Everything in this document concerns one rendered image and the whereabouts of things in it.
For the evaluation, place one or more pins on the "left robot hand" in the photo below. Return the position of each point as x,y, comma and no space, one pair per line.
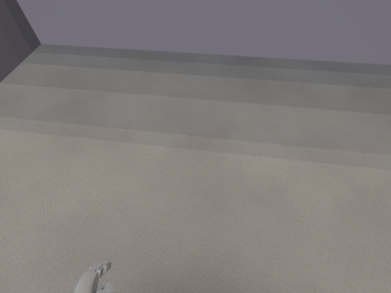
89,280

